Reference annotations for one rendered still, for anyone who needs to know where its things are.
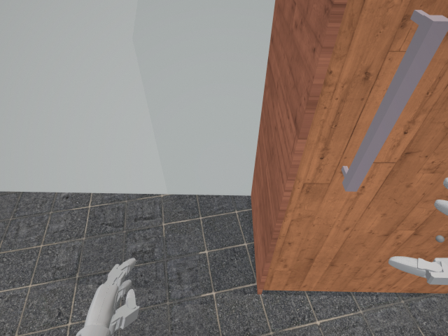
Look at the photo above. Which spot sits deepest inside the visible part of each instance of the wardrobe door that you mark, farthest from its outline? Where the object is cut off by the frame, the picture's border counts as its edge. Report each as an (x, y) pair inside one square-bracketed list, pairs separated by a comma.
[(332, 240)]

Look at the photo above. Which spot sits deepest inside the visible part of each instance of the left robot hand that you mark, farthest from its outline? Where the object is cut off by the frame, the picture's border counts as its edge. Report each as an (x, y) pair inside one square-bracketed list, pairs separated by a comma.
[(107, 298)]

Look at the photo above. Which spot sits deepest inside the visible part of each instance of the right robot hand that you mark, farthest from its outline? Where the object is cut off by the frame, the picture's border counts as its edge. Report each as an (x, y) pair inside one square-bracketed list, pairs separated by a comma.
[(435, 272)]

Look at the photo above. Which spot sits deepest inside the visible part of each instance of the handle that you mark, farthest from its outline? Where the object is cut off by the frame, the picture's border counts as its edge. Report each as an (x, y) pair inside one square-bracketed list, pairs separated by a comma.
[(425, 42)]

